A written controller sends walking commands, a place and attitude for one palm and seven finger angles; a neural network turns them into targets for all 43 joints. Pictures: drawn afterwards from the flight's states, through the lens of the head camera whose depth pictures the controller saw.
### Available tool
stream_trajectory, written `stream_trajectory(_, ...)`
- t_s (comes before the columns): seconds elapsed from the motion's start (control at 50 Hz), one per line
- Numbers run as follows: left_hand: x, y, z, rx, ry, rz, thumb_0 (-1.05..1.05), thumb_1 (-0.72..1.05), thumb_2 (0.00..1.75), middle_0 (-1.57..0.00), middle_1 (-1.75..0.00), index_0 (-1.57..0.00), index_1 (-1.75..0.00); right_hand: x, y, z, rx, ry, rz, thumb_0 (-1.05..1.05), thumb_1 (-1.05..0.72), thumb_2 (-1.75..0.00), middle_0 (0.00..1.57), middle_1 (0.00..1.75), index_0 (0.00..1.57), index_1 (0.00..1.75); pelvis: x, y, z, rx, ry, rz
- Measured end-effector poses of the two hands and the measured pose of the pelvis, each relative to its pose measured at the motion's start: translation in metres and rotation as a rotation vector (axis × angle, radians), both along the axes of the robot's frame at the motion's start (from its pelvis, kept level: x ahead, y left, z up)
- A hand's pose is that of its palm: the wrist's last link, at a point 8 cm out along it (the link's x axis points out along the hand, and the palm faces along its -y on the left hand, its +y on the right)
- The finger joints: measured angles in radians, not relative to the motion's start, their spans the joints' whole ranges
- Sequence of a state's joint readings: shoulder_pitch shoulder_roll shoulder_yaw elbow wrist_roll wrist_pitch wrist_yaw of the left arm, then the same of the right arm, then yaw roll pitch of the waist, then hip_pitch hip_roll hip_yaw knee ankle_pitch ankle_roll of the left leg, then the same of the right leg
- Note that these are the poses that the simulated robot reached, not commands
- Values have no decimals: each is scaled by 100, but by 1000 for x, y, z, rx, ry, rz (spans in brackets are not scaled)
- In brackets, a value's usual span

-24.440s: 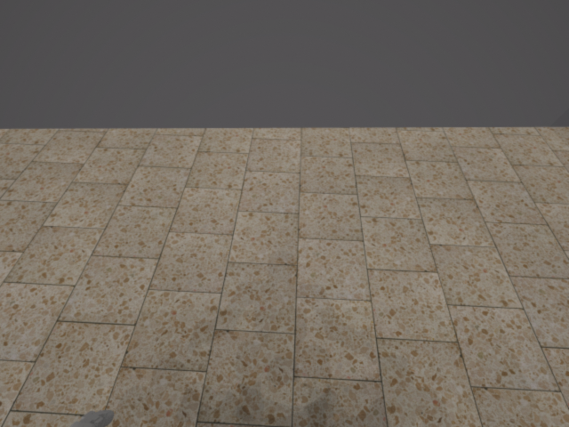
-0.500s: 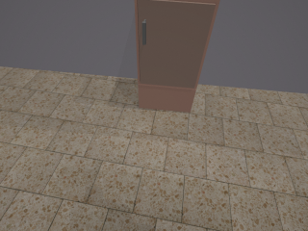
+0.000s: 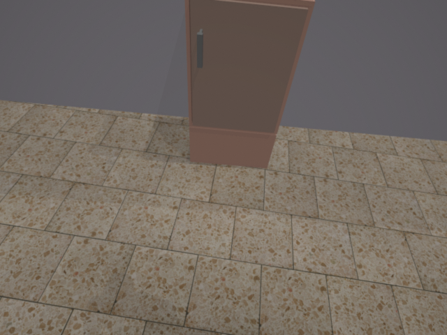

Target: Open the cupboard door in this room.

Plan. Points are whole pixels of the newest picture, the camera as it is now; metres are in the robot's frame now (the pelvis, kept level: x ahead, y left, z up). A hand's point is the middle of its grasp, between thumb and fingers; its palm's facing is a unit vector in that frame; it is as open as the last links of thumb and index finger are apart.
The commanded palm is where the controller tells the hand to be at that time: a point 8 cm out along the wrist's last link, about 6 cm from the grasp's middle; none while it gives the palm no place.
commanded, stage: walk to a spot facing it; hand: left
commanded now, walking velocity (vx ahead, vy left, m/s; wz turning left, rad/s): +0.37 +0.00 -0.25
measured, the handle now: (200, 48) +1.12 +0.16 -0.02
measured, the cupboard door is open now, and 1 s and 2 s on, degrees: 0 0 0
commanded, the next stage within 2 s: take the last steps up to it in 0.36 s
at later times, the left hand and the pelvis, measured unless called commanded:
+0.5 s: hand (184, 256) +0.32 +0.11 -0.17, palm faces -0.11 -0.97 -0.19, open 7.4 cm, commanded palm none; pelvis +0.20 -0.06 -0.01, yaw -6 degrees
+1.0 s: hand (169, 268) +0.29 +0.14 -0.17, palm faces +0.10 -0.98 -0.14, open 7.4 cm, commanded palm none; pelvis +0.38 -0.02 +0.01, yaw -1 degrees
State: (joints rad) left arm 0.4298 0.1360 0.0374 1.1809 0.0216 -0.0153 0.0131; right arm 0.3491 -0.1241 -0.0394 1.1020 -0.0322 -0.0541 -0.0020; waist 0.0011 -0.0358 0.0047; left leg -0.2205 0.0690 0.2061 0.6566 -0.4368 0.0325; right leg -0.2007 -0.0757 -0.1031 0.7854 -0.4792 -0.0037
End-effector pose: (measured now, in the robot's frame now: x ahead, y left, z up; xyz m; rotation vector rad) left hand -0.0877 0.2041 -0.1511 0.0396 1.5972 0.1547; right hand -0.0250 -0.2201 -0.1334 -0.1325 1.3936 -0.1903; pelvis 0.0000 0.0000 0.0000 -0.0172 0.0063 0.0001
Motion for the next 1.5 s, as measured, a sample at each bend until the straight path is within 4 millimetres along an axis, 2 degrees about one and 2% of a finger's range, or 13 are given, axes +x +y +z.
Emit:
stream_trajectory(0.08,63,16,7,13,-42,-71,1,91,90,-20,-30,-20,-30,-3,13,8,0,20,-55,0,-91,-90,20,30,20,30,23,4,8,-5,0,-24)
stream_trajectory(0.18,178,24,14,45,-226,-127,1,91,90,-20,-30,-19,-30,-19,32,16,50,164,-111,0,-91,-90,20,30,20,30,58,-1,14,2,8,-46)
stream_trajectory(0.26,274,13,20,53,-360,-186,1,92,90,-20,-30,-19,-30,-19,40,18,91,268,-160,1,-91,-90,20,30,20,30,92,-10,11,8,9,-62)
stream_trajectory(0.34,362,-13,19,52,-467,-254,1,92,90,-19,-30,-19,-30,1,31,9,117,335,-210,1,-91,-90,20,30,20,30,134,-26,-1,8,-1,-83)
stream_trajectory(0.4,404,-31,12,63,-523,-270,0,91,90,-20,-30,-19,-30,36,10,-8,125,346,-222,1,-91,-90,20,30,20,30,169,-43,-15,16,-17,-105)
stream_trajectory(0.54,406,-44,18,89,-397,-221,-1,93,90,-20,-30,-20,-30,204,-58,-13,41,34,-132,1,-91,-90,20,30,20,30,216,-62,2,15,-19,-108)
stream_trajectory(0.66,396,-32,33,122,-309,-184,-1,94,90,-20,-30,-20,-30,332,-84,6,7,-188,-34,1,-92,-90,20,30,19,30,257,-65,15,17,-10,-93)
stream_trajectory(0.78,382,-32,35,98,-230,-100,0,92,90,-20,-30,-20,-30,413,-73,17,27,-241,56,0,-92,-90,20,30,19,30,299,-59,20,16,-12,-58)
stream_trajectory(0.96,367,-25,19,31,-35,35,0,90,90,-20,-30,-20,-30,507,-17,12,51,-239,175,1,-91,-90,20,30,20,30,371,-25,10,7,-6,-11)
stream_trajectory(1.06,406,-6,16,17,-2,0,1,90,90,-20,-30,-20,-30,515,-4,11,27,-258,84,-1,-93,-90,20,30,20,30,401,-8,9,17,-27,-30)
stream_trajectory(1.24,575,14,27,71,-275,-91,1,91,90,-20,-30,-19,-30,483,-29,17,-25,-66,-6,-2,-95,-90,20,30,20,30,458,-13,21,34,-13,-39)
stream_trajectory(1.4,705,-18,32,109,-418,-216,0,91,90,-20,-30,-19,-30,466,-40,-8,60,114,-115,0,-92,-90,20,30,20,30,516,-50,6,50,-16,-60)
stream_trajectory(1.5,731,-44,32,108,-445,-207,0,91,90,-20,-30,-20,-30,497,-56,-15,82,144,-109,1,-91,-90,20,30,20,30,541,-67,4,33,-28,-48)
